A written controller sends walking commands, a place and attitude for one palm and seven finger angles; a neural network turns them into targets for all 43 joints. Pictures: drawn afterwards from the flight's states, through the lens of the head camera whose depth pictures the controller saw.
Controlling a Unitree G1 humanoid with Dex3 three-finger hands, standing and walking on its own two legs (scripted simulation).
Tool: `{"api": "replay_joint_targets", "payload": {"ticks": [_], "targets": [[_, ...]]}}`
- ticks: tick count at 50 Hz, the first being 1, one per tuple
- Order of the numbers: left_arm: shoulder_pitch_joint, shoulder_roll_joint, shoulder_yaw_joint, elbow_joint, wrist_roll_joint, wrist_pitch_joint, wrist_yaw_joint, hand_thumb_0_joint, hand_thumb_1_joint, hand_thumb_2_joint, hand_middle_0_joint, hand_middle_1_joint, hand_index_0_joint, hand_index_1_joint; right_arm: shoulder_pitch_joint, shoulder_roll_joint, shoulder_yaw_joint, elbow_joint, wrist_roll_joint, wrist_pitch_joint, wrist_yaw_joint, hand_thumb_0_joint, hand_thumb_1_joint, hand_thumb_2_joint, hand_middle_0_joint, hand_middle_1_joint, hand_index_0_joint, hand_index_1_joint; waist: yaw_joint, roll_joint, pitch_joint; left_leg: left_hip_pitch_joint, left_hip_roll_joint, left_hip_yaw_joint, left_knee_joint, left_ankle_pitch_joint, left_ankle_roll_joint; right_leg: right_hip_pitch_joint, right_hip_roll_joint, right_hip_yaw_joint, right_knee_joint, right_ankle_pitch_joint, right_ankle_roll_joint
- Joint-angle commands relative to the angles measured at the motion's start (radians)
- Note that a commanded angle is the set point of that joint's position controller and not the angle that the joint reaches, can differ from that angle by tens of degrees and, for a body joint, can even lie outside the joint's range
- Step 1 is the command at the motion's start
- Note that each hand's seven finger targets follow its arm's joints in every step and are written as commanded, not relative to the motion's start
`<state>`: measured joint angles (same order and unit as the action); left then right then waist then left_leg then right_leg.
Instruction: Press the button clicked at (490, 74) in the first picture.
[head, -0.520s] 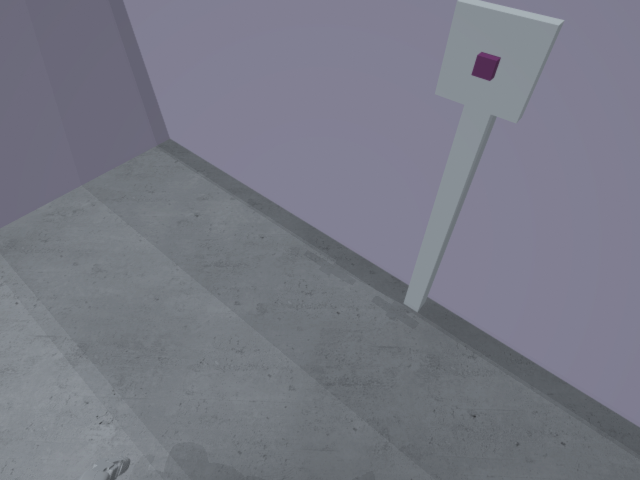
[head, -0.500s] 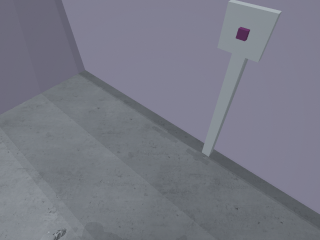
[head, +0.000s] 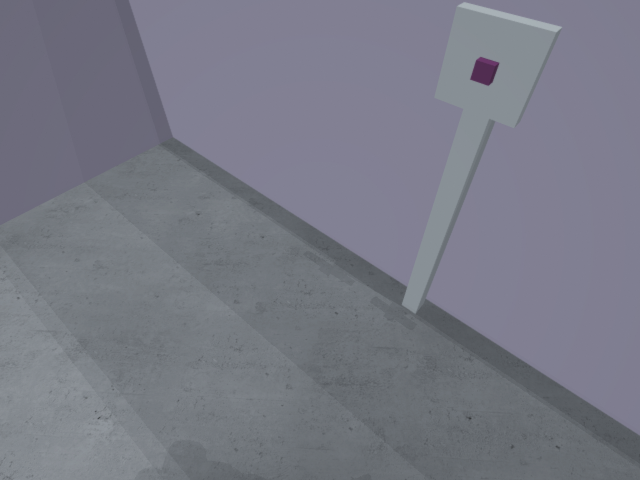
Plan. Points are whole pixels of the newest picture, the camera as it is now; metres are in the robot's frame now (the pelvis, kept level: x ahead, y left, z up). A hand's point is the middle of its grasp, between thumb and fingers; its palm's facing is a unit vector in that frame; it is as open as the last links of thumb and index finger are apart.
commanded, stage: stand and wait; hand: left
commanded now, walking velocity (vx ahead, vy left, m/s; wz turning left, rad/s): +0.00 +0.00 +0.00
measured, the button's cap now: (485, 70) +0.80 -0.26 +0.14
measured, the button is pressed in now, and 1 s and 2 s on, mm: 0 0 0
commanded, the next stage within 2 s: look at it before walking up in 0.30 s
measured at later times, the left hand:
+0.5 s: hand out of the picture +0.07 +0.24 -0.15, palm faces -0.03 -0.94 -0.34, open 7.4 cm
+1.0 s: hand out of the picture +0.05 +0.24 -0.15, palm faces -0.03 -0.94 -0.34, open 7.4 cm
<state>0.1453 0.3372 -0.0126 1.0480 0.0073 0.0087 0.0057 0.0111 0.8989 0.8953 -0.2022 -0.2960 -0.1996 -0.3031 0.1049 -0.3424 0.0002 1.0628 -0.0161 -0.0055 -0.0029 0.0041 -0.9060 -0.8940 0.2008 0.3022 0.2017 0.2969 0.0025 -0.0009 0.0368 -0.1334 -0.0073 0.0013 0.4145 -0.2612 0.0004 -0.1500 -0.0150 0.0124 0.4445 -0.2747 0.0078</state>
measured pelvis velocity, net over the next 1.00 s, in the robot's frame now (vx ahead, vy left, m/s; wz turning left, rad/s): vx -0.01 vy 0.00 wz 0.00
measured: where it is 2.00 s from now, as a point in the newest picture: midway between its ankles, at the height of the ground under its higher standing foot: outside the picture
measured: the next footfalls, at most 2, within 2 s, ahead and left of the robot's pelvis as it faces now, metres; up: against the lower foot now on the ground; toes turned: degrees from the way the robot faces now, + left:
left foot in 1.94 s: +0.03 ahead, +0.13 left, +0.00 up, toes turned -24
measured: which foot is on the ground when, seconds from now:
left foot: down 0.00-1.00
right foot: down 0.00-1.00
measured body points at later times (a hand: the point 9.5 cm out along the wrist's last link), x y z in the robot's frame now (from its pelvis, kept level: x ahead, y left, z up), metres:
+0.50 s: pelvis -0.01 -0.01 +0.00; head -0.01 -0.01 +0.45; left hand +0.08 +0.29 -0.12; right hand +0.07 -0.30 -0.13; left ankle -0.02 +0.12 -0.74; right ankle -0.02 -0.12 -0.74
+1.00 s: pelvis -0.01 +0.00 +0.00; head +0.00 -0.01 +0.45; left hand +0.06 +0.29 -0.13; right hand +0.06 -0.30 -0.13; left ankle -0.02 +0.12 -0.74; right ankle -0.02 -0.12 -0.74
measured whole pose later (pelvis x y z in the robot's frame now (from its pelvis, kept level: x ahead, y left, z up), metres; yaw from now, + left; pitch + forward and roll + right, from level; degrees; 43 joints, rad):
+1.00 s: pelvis -0.01 +0.00 +0.00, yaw +0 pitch -1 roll +0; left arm 0.14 0.34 -0.01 1.09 0.01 0.00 0.00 0.01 0.90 0.90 -0.20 -0.30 -0.20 -0.30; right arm 0.12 -0.34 0.01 1.12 -0.01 -0.01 0.00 0.00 -0.91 -0.89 0.20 0.30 0.20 0.30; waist 0.00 0.00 0.04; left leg -0.12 0.00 0.00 0.35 -0.21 -0.01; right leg -0.14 -0.01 0.01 0.38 -0.22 0.00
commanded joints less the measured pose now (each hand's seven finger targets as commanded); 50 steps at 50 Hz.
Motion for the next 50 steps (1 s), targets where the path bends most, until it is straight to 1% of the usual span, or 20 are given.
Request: {"api": "replay_joint_targets", "payload": {"ticks": [1, 3, 6, 13, 16, 19, 20, 22, 23, 27, 29, 30, 34, 35, 37, 39, 43, 46, 49, 50], "targets": [[-0.047, 0.214, 0.05, -0.067, 0.0, -0.033, 0.01, 0.0, 0.9, 0.9, -0.2, -0.3, -0.2, -0.3, -0.054, -0.2, -0.04, -0.064, 0.006, -0.028, -0.017, 0.0, -0.9, -0.9, 0.2, 0.3, 0.2, 0.3, 0.0, -0.008, -0.104, 0.028, 0.119, -0.078, -0.052, 0.274, 0.031, 0.035, -0.11, 0.084, -0.062, 0.3, -0.046], [-0.05, 0.215, 0.049, -0.061, 0.0, -0.033, 0.009, 0.0, 0.9, 0.9, -0.2, -0.3, -0.2, -0.3, -0.051, -0.202, -0.038, -0.055, 0.006, -0.027, -0.017, 0.0, -0.9, -0.9, 0.2, 0.3, 0.2, 0.3, -0.001, -0.009, -0.088, 0.018, 0.119, -0.08, -0.061, 0.252, 0.03, 0.028, -0.11, 0.086, -0.07, 0.281, -0.045], [-0.048, 0.217, 0.05, -0.053, 0.0, -0.034, 0.009, 0.0, 0.9, 0.9, -0.2, -0.3, -0.2, -0.3, -0.045, -0.202, -0.038, -0.046, 0.007, -0.028, -0.016, 0.0, -0.9, -0.9, 0.2, 0.3, 0.2, 0.3, 0.001, -0.013, -0.094, 0.018, 0.121, -0.081, -0.066, 0.248, 0.029, 0.038, -0.112, 0.086, -0.077, 0.276, -0.046], [-0.057, 0.215, 0.048, -0.042, 0.001, -0.032, 0.006, 0.0, 0.9, 0.9, -0.2, -0.3, -0.2, -0.3, -0.042, -0.206, -0.035, -0.03, 0.007, -0.029, -0.014, 0.0, -0.9, -0.9, 0.2, 0.3, 0.2, 0.3, 0.002, -0.006, -0.065, 0.005, 0.121, -0.087, -0.089, 0.207, 0.028, 0.02, -0.108, 0.094, -0.096, 0.218, -0.043], [-0.052, 0.215, 0.049, -0.04, 0.001, -0.036, 0.007, 0.0, 0.9, 0.9, -0.2, -0.3, -0.2, -0.3, -0.04, -0.203, -0.035, -0.028, 0.007, -0.03, -0.015, 0.0, -0.9, -0.9, 0.2, 0.3, 0.2, 0.3, 0.002, -0.019, -0.084, 0.02, 0.123, -0.087, -0.084, 0.221, 0.027, 0.025, -0.112, 0.096, -0.099, 0.236, -0.045], [-0.059, 0.216, 0.049, -0.04, 0.002, -0.036, 0.007, 0.0, 0.9, 0.9, -0.2, -0.3, -0.2, -0.3, -0.037, -0.203, -0.035, -0.027, 0.008, -0.029, -0.013, 0.0, -0.9, -0.9, 0.2, 0.3, 0.2, 0.3, 0.001, -0.024, -0.073, 0.013, 0.123, -0.089, -0.089, 0.216, 0.024, 0.022, -0.109, 0.095, -0.104, 0.231, -0.044], [-0.059, 0.215, 0.048, -0.04, 0.001, -0.035, 0.007, 0.0, 0.9, 0.9, -0.2, -0.3, -0.2, -0.3, -0.04, -0.203, -0.035, -0.026, 0.007, -0.03, -0.013, 0.0, -0.9, -0.9, 0.2, 0.3, 0.2, 0.3, 0.001, -0.012, -0.066, 0.012, 0.122, -0.087, -0.093, 0.206, 0.024, 0.014, -0.11, 0.096, -0.106, 0.217, -0.043], [-0.061, 0.213, 0.049, -0.04, 0.002, -0.035, 0.006, 0.0, 0.9, 0.9, -0.2, -0.3, -0.2, -0.3, -0.036, -0.203, -0.035, -0.023, 0.007, -0.03, -0.013, 0.0, -0.9, -0.9, 0.2, 0.3, 0.2, 0.3, -0.001, -0.012, -0.069, 0.012, 0.124, -0.087, -0.097, 0.207, 0.023, 0.016, -0.107, 0.096, -0.106, 0.213, -0.042], [-0.061, 0.211, 0.048, -0.039, 0.002, -0.035, 0.006, 0.0, 0.9, 0.9, -0.2, -0.3, -0.2, -0.3, -0.04, -0.203, -0.034, -0.023, 0.007, -0.031, -0.014, 0.0, -0.9, -0.9, 0.2, 0.3, 0.2, 0.3, 0.002, -0.009, -0.057, 0.008, 0.123, -0.089, -0.099, 0.207, 0.024, 0.01, -0.107, 0.097, -0.109, 0.212, -0.042], [-0.059, 0.212, 0.047, -0.037, 0.002, -0.035, 0.006, 0.0, 0.9, 0.9, -0.2, -0.3, -0.2, -0.3, -0.039, -0.202, -0.035, -0.021, 0.007, -0.031, -0.014, 0.0, -0.9, -0.9, 0.2, 0.3, 0.2, 0.3, 0.0, -0.005, -0.065, 0.017, 0.124, -0.09, -0.1, 0.209, 0.024, 0.01, -0.106, 0.098, -0.112, 0.211, -0.041], [-0.054, 0.213, 0.048, -0.039, 0.002, -0.037, 0.006, 0.0, 0.9, 0.9, -0.2, -0.3, -0.2, -0.3, -0.036, -0.203, -0.035, -0.022, 0.009, -0.031, -0.014, 0.0, -0.9, -0.9, 0.2, 0.3, 0.2, 0.3, 0.001, -0.017, -0.077, 0.024, 0.126, -0.089, -0.094, 0.221, 0.023, 0.016, -0.108, 0.098, -0.111, 0.23, -0.042], [-0.057, 0.211, 0.048, -0.037, 0.002, -0.037, 0.006, 0.0, 0.9, 0.9, -0.2, -0.3, -0.2, -0.3, -0.035, -0.202, -0.035, -0.02, 0.008, -0.032, -0.014, 0.0, -0.9, -0.9, 0.2, 0.3, 0.2, 0.3, -0.001, -0.01, -0.077, 0.025, 0.127, -0.088, -0.099, 0.222, 0.023, 0.017, -0.109, 0.096, -0.111, 0.231, -0.042], [-0.052, 0.213, 0.049, -0.036, 0.003, -0.037, 0.006, 0.0, 0.9, 0.9, -0.2, -0.3, -0.2, -0.3, -0.035, -0.202, -0.034, -0.021, 0.009, -0.03, -0.014, 0.0, -0.9, -0.9, 0.2, 0.3, 0.2, 0.3, 0.0, -0.017, -0.073, 0.022, 0.126, -0.089, -0.097, 0.217, 0.022, 0.019, -0.109, 0.097, -0.118, 0.227, -0.042], [-0.055, 0.212, 0.048, -0.035, 0.003, -0.037, 0.006, 0.0, 0.9, 0.9, -0.2, -0.3, -0.2, -0.3, -0.035, -0.201, -0.035, -0.019, 0.008, -0.03, -0.014, 0.0, -0.9, -0.9, 0.2, 0.3, 0.2, 0.3, 0.0, -0.007, -0.067, 0.021, 0.124, -0.091, -0.101, 0.212, 0.021, 0.014, -0.109, 0.099, -0.119, 0.219, -0.042], [-0.056, 0.211, 0.048, -0.033, 0.003, -0.036, 0.005, 0.0, 0.9, 0.9, -0.2, -0.3, -0.2, -0.3, -0.037, -0.202, -0.034, -0.017, 0.008, -0.03, -0.013, 0.0, -0.9, -0.9, 0.2, 0.3, 0.2, 0.3, 0.0, -0.014, -0.056, 0.016, 0.124, -0.093, -0.107, 0.192, 0.021, 0.007, -0.107, 0.1, -0.125, 0.192, -0.04], [-0.05, 0.212, 0.049, -0.033, 0.003, -0.036, 0.005, 0.0, 0.9, 0.9, -0.2, -0.3, -0.2, -0.3, -0.033, -0.202, -0.033, -0.016, 0.01, -0.03, -0.013, 0.0, -0.9, -0.9, 0.2, 0.3, 0.2, 0.3, 0.001, -0.006, -0.065, 0.017, 0.126, -0.095, -0.104, 0.205, 0.023, 0.017, -0.107, 0.097, -0.125, 0.202, -0.041], [-0.05, 0.21, 0.047, -0.028, 0.002, -0.034, 0.004, 0.0, 0.9, 0.9, -0.2, -0.3, -0.2, -0.3, -0.036, -0.205, -0.032, -0.014, 0.008, -0.03, -0.013, 0.0, -0.9, -0.9, 0.2, 0.3, 0.2, 0.3, 0.002, 0.003, -0.052, 0.015, 0.125, -0.098, -0.111, 0.193, 0.023, 0.006, -0.106, 0.096, -0.13, 0.182, -0.038], [-0.05, 0.21, 0.047, -0.026, 0.003, -0.035, 0.004, 0.0, 0.9, 0.9, -0.2, -0.3, -0.2, -0.3, -0.032, -0.205, -0.032, -0.013, 0.009, -0.03, -0.013, 0.0, -0.9, -0.9, 0.2, 0.3, 0.2, 0.3, 0.0, -0.007, -0.056, 0.016, 0.126, -0.099, -0.112, 0.192, 0.023, 0.009, -0.107, 0.094, -0.131, 0.177, -0.038], [-0.044, 0.211, 0.047, -0.026, 0.003, -0.037, 0.005, 0.0, 0.9, 0.9, -0.2, -0.3, -0.2, -0.3, -0.03, -0.206, -0.034, -0.014, 0.01, -0.031, -0.013, 0.0, -0.9, -0.9, 0.2, 0.3, 0.2, 0.3, 0.0, -0.016, -0.076, 0.033, 0.128, -0.097, -0.105, 0.225, 0.024, 0.017, -0.108, 0.093, -0.125, 0.219, -0.04], [-0.046, 0.21, 0.047, -0.025, 0.002, -0.037, 0.005, 0.0, 0.9, 0.9, -0.2, -0.3, -0.2, -0.3, -0.031, -0.207, -0.033, -0.012, 0.01, -0.031, -0.014, 0.0, -0.9, -0.9, 0.2, 0.3, 0.2, 0.3, 0.0, -0.004, -0.077, 0.032, 0.129, -0.098, -0.106, 0.228, 0.024, 0.021, -0.109, 0.092, -0.122, 0.222, -0.039]]}}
